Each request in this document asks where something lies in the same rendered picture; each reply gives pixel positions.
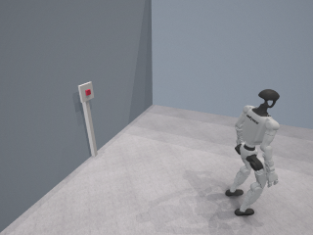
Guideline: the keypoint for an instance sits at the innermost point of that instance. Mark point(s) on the button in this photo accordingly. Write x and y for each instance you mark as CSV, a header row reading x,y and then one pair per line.
x,y
88,92

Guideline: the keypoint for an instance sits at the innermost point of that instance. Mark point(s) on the right robot forearm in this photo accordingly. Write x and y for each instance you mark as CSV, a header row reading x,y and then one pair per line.
x,y
267,156

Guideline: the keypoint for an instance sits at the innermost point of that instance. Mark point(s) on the left robot upper arm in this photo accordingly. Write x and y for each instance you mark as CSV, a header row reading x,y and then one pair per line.
x,y
240,122

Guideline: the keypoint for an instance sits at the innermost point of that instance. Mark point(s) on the left robot shin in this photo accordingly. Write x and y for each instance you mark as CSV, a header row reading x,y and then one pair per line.
x,y
238,180

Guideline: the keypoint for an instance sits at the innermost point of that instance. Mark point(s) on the right robot hand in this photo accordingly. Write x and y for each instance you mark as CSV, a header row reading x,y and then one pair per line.
x,y
272,177

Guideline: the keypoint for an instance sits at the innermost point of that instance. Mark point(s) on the right robot upper arm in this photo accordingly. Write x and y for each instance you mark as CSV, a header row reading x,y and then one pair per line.
x,y
271,128

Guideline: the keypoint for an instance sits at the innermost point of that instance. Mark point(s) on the left robot forearm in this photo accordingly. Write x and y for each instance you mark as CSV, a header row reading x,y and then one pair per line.
x,y
239,133

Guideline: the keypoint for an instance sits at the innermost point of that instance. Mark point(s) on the panel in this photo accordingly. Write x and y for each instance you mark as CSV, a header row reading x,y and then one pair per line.
x,y
84,99

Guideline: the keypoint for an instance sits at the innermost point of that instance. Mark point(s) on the left robot hand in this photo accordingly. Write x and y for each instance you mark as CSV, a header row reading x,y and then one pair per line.
x,y
240,141

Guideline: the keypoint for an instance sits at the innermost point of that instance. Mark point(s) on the robot head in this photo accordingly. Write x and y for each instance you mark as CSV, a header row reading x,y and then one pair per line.
x,y
267,95

